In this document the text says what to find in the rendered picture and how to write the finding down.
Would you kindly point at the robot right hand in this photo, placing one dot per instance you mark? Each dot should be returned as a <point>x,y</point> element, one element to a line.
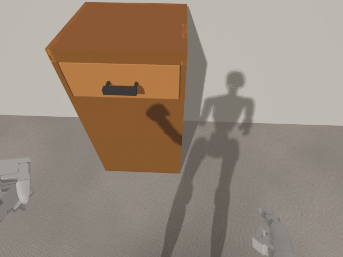
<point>275,239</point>

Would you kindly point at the handle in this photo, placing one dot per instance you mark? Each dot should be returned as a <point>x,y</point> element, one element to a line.
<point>120,90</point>

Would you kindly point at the cabinet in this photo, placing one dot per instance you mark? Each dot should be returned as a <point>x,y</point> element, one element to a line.
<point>128,134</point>

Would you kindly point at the robot left hand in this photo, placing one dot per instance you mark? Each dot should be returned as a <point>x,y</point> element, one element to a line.
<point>15,180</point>

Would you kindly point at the drawer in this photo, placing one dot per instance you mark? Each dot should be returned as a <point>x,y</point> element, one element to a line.
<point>154,81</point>

